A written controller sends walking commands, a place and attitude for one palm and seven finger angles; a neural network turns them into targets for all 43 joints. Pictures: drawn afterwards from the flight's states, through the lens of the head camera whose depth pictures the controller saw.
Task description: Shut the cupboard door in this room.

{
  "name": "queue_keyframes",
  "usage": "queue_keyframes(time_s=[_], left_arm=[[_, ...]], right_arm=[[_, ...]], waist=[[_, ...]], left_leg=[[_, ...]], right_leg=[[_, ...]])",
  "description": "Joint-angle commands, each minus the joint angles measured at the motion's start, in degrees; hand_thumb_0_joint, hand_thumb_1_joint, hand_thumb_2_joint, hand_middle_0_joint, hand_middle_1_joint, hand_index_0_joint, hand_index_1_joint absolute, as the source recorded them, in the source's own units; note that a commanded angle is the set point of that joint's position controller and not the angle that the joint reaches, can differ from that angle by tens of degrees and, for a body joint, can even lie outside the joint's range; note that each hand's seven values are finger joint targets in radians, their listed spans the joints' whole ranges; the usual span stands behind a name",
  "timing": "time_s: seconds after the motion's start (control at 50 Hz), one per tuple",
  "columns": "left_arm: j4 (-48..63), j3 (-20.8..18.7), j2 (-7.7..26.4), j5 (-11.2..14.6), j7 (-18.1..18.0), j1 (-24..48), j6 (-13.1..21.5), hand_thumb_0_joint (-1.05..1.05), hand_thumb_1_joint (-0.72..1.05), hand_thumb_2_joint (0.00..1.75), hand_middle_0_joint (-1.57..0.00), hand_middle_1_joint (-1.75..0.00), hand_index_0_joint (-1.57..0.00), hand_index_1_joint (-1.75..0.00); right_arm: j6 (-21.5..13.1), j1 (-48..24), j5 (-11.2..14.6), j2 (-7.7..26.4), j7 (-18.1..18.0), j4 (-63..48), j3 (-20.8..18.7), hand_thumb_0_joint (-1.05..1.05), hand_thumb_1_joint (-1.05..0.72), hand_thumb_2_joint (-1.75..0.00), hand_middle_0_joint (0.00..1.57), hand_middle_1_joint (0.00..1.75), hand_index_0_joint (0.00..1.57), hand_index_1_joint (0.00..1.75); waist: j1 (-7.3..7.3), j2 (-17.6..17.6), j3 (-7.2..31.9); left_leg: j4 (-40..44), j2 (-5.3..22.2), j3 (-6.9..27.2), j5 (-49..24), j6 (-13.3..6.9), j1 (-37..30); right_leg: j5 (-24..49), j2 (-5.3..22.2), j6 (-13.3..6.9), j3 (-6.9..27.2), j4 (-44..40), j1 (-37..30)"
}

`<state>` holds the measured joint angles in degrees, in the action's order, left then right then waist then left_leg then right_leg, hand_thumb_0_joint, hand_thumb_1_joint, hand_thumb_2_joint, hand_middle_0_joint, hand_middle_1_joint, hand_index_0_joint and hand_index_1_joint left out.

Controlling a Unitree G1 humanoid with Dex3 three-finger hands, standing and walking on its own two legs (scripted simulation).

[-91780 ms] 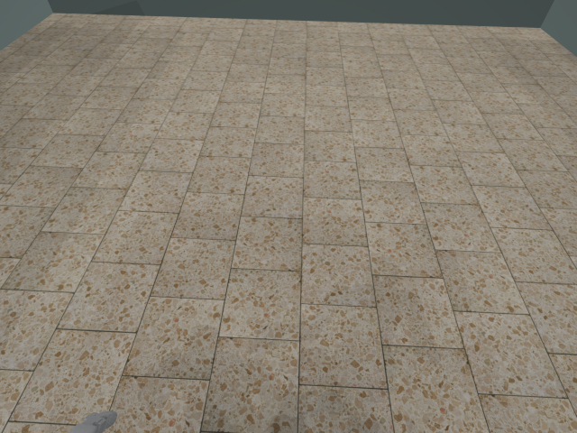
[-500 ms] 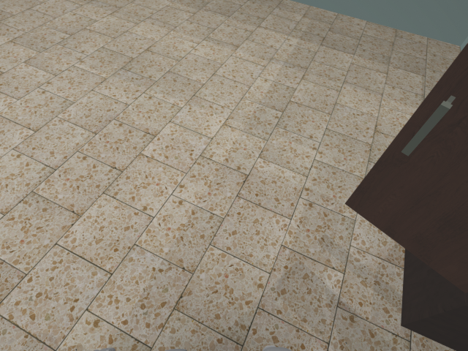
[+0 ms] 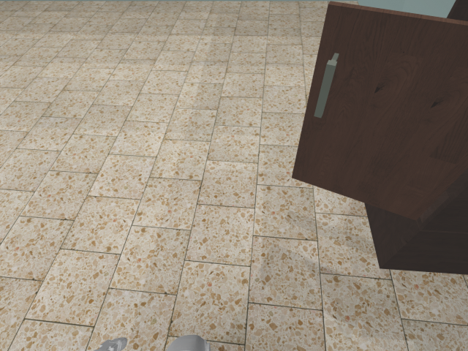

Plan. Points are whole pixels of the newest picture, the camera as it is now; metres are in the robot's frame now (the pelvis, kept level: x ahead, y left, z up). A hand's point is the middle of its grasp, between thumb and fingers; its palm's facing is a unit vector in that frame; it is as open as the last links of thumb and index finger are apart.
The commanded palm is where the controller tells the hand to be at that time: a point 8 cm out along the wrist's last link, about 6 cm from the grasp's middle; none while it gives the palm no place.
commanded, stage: turn to face it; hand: left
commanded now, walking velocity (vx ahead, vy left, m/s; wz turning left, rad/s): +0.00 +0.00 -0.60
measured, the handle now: (326, 86) +0.69 -0.19 +0.05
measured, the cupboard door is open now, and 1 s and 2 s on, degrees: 69 69 69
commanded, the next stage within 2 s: take the last steps up to it in 0.54 s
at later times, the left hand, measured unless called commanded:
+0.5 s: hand (137, 341) +0.16 +0.21 -0.15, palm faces -0.25 -0.94 -0.22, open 7.4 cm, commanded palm none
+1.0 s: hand (160, 335) +0.17 +0.17 -0.17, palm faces -0.41 -0.90 -0.15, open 7.4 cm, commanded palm none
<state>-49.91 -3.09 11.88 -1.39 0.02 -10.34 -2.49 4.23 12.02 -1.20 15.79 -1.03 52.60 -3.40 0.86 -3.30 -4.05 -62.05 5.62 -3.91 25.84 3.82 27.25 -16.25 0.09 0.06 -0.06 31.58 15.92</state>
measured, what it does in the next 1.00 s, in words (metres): steps on the spot, turning right: left foot, then right foot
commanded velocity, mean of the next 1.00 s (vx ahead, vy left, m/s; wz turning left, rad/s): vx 0.11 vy -0.05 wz -0.32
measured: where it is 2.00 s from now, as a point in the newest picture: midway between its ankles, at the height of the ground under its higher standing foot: outside the picture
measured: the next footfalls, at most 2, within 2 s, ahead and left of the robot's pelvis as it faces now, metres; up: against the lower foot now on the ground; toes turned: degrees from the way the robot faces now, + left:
left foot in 0.18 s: +0.08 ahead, +0.14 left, +0.00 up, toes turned -3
right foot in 0.56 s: -0.01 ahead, -0.11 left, +0.00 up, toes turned -20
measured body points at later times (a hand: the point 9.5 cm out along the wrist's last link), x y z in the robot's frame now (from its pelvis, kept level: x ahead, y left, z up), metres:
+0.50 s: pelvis +0.01 +0.03 +0.01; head +0.05 +0.03 +0.46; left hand +0.17 +0.26 -0.14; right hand -0.02 -0.22 -0.13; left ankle +0.04 +0.14 -0.73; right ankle -0.05 -0.10 -0.69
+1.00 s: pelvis +0.06 +0.01 +0.01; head +0.08 +0.04 +0.45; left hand +0.20 +0.22 -0.16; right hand -0.03 -0.22 -0.12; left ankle +0.08 +0.12 -0.73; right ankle -0.03 -0.09 -0.66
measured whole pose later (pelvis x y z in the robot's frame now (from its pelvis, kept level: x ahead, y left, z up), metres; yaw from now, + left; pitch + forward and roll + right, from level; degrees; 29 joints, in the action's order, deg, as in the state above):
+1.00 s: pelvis +0.06 +0.01 +0.01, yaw -24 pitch +1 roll -2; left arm -57.6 -4.1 12.9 -2.2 2.2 -15.1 -3.4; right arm -2.0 19.5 -2.8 10.4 -1.7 55.1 -0.8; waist 2.3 2.6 0.5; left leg -30.4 4.7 -8.1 19.0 -0.5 12.3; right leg -22.5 0.0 -1.3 -0.3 60.0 25.1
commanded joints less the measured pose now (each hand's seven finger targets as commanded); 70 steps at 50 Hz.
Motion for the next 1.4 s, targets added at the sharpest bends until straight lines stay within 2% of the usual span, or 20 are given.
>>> queue_keyframes(time_s=[0.0,0.12,0.16,0.18,0.28,0.5,0.54,0.56,0.66,0.76,0.82,0.84,0.86,0.9,1.04,1.2,1.28,1.3,1.32,1.38], left_arm=[[4.1,-3.4,12.9,-0.3,-0.6,0.3,1.3,0.0,0.9,0.9,-0.2,-0.3,-0.2,-0.3],[4.1,-3.7,12.9,0.2,-0.1,2.5,0.3,0.0,0.9,0.9,-0.2,-0.3,-0.2,-0.3],[5.6,-2.3,6.2,1.2,0.6,0.2,-0.2,0.0,0.9,0.9,-0.2,-0.3,-0.2,-0.3],[5.8,-2.4,7.9,0.5,0.6,2.2,-0.3,0.0,0.9,0.9,-0.2,-0.3,-0.2,-0.3],[3.0,-2.8,6.8,0.2,1.9,1.0,-1.0,0.0,0.9,0.9,-0.2,-0.3,-0.2,-0.3],[1.3,-1.7,5.5,0.2,1.2,-2.3,0.2,0.0,0.9,0.9,-0.2,-0.3,-0.2,-0.3],[-0.7,-3.4,13.9,-0.7,0.0,-6.9,1.5,0.0,0.9,0.9,-0.2,-0.3,-0.2,-0.3],[-1.3,-3.2,15.2,0.1,-0.4,-8.7,1.6,0.0,0.9,0.9,-0.2,-0.3,-0.2,-0.3],[0.3,-2.0,8.9,0.0,-1.2,-0.5,1.9,0.0,0.9,0.9,-0.2,-0.3,-0.2,-0.3],[-1.2,-2.6,10.6,-0.5,-0.3,-2.3,2.4,0.0,0.9,0.9,-0.2,-0.3,-0.2,-0.3],[-1.8,-2.5,9.3,0.2,0.4,-0.1,2.1,0.0,0.9,0.9,-0.2,-0.3,-0.2,-0.3],[-1.0,-1.8,5.8,0.6,0.8,-0.5,1.9,0.0,0.9,0.9,-0.2,-0.3,-0.2,-0.3],[0.7,-0.9,2.2,0.7,1.3,-0.2,1.8,0.0,0.9,0.9,-0.2,-0.3,-0.2,-0.3],[2.3,-1.8,6.3,-0.6,2.1,4.5,1.9,0.0,0.9,0.9,-0.2,-0.3,-0.2,-0.3],[-1.8,-1.4,2.4,-0.3,3.1,1.2,1.1,0.0,0.9,0.9,-0.2,-0.3,-0.2,-0.3],[-0.8,-0.5,2.5,0.0,3.0,7.5,1.6,0.0,0.9,0.9,-0.2,-0.3,-0.2,-0.3],[-7.0,-2.2,6.6,-0.3,2.1,-10.6,3.3,0.0,0.9,0.9,-0.2,-0.3,-0.2,-0.3],[-9.2,-3.4,12.3,-0.6,1.1,-17.9,4.1,0.0,0.9,0.9,-0.2,-0.3,-0.2,-0.3],[-10.0,-3.5,14.4,0.3,0.5,-18.7,4.4,0.0,0.9,0.9,-0.2,-0.3,-0.2,-0.3],[-7.4,-1.7,8.3,0.6,-0.5,-6.2,4.3,0.0,0.9,0.9,-0.2,-0.3,-0.2,-0.3]], right_arm=[[-2.6,-0.9,0.5,2.9,0.3,-5.9,-0.7,0.0,-0.9,-0.9,0.2,0.3,0.2,0.3],[-3.8,5.6,0.9,2.8,-0.5,-4.7,-0.6,0.0,-0.9,-0.9,0.2,0.3,0.2,0.3],[-4.8,8.0,-0.2,12.4,-1.0,-4.8,-2.1,0.0,-0.9,-0.9,0.2,0.3,0.2,0.3],[-4.5,8.3,-0.6,12.8,-1.3,-5.0,-2.0,0.0,-0.9,-0.9,0.2,0.3,0.2,0.3],[-4.6,1.2,-0.9,7.0,-1.7,-6.3,-0.2,0.0,-0.9,-0.9,0.2,0.3,0.2,0.3],[-3.6,3.9,-0.1,7.8,-0.6,-1.9,-1.6,0.0,-0.9,-0.9,0.2,0.3,0.2,0.3],[-3.5,1.8,0.7,1.3,-0.3,-4.1,-0.6,0.0,-0.9,-0.9,0.2,0.3,0.2,0.3],[-2.5,-1.3,0.5,2.4,-0.5,-4.9,-0.2,0.0,-0.9,-0.9,0.2,0.3,0.2,0.3],[-2.4,2.4,0.0,2.0,0.1,-1.7,-0.4,0.0,-0.9,-0.9,0.2,0.3,0.2,0.3],[-3.8,0.9,-0.3,0.5,0.8,-2.1,-0.1,0.0,-0.9,-0.9,0.2,0.3,0.2,0.3],[-5.3,10.0,-0.5,0.7,0.2,0.9,0.0,0.0,-0.9,-0.9,0.2,0.3,0.2,0.3],[-6.0,14.7,-0.8,4.6,-0.4,2.3,-0.6,0.0,-0.9,-0.9,0.2,0.3,0.2,0.3],[-6.4,19.9,-1.8,10.8,-1.0,3.4,-2.1,0.0,-0.9,-0.9,0.2,0.3,0.2,0.3],[-6.3,17.5,-1.3,9.8,-1.3,1.9,-1.4,0.0,-0.9,-0.9,0.2,0.3,0.2,0.3],[-7.9,14.5,-0.9,3.8,-1.8,3.3,0.5,0.0,-0.9,-0.9,0.2,0.3,0.2,0.3],[-6.8,15.4,-1.3,4.2,-1.0,5.9,-0.6,0.0,-0.9,-0.9,0.2,0.3,0.2,0.3],[-6.5,12.1,-0.2,4.7,-0.6,6.1,-0.9,0.0,-0.9,-0.9,0.2,0.3,0.2,0.3],[-6.4,13.3,0.6,0.8,0.1,5.6,-0.1,0.0,-0.9,-0.9,0.2,0.3,0.2,0.3],[-6.0,14.4,1.1,-2.2,-0.2,4.2,0.5,0.0,-0.9,-0.9,0.2,0.3,0.2,0.3],[-5.4,11.2,0.5,-1.9,-0.2,5.0,0.2,0.0,-0.9,-0.9,0.2,0.3,0.2,0.3]], waist=[[-1.0,11.9,6.4],[1.89,11.7,7.9],[2.08,-15.3,9.1],[2.96,-13.0,7.5],[-0.61,-7.4,4.1],[-1.4,-6.1,7.6],[-3.55,19.0,7.0],[-5.18,17.1,6.0],[0.02,16.0,4.5],[-1.19,13.3,3.1],[3.29,9.1,2.8],[4.86,-2.4,3.7],[6.6,-18.4,3.7],[5.21,-4.5,-1.5],[1.23,-5.1,-1.1],[2.48,-8.0,-3.8],[-6.15,0.2,6.7],[-8.79,14.8,12.0],[-6.88,21.0,14.5],[-2.05,15.3,6.7]], left_leg=[[8.1,-1.3,1.4,-1.7,1.0,1.1],[34.4,-4.0,0.7,-12.2,0.1,-15.6],[46.8,17.5,23.1,-16.4,-7.3,-25.4],[46.7,22.1,25.0,-19.9,-11.9,-20.3],[42.5,13.1,7.1,-33.8,-11.1,-17.7],[33.2,12.0,0.9,-29.0,-8.0,-15.1],[16.2,0.0,-7.3,3.5,-1.1,3.2],[6.3,-1.4,-0.8,10.5,-1.1,4.1],[-0.2,-0.7,2.0,-1.3,-0.3,4.5],[18.1,-2.0,-1.2,0.0,-0.9,-2.9],[35.8,-3.8,-3.4,-9.4,-1.3,-20.7],[43.0,3.3,7.2,-2.3,-2.9,-28.3],[50.6,19.5,29.4,8.2,-8.1,-31.6],[54.6,23.2,31.1,11.3,-12.9,-22.1],[49.5,13.1,3.3,-26.9,-9.1,-24.6],[47.0,13.9,-1.6,-28.9,-9.4,-21.9],[26.1,8.7,-6.5,-34.5,-5.7,-15.6],[10.3,1.5,-9.2,-14.0,-3.8,-3.6],[-4.1,-3.8,-3.5,11.9,-3.4,1.9],[-10.6,1.2,3.7,0.8,-4.0,4.4]], right_leg=[[21.5,12.2,-10.2,13.9,-10.0,-6.2],[16.1,8.7,-6.0,16.7,-4.0,2.2],[-14.0,-4.0,1.0,3.8,16.0,17.7],[-19.0,-1.8,1.1,3.6,27.5,16.8],[-10.4,1.1,2.8,0.9,33.8,15.0],[4.1,-0.1,0.2,-4.0,-4.9,-6.4],[23.3,17.9,-6.5,19.0,-14.4,-17.4],[29.4,22.6,-12.0,22.0,-14.3,-11.4],[19.8,12.8,-10.6,9.9,-13.5,-8.5],[-1.7,12.3,-11.7,13.0,-15.6,-5.2],[-10.4,7.5,-8.3,10.3,-9.6,5.8],[-12.5,2.8,-5.3,6.5,1.4,13.7],[-17.4,-3.6,-1.7,-2.0,18.7,24.7],[-11.3,2.6,-2.5,4.1,31.1,25.8],[3.1,3.1,0.5,0.5,31.3,24.0],[4.4,3.1,-1.0,-4.9,8.4,13.8],[8.6,0.2,-3.4,-5.0,-2.9,-14.4],[7.6,11.7,-7.0,9.0,-7.8,-26.0],[10.9,21.7,-11.1,23.1,-14.5,-25.5],[10.5,18.1,-11.0,15.6,-16.7,-12.1]])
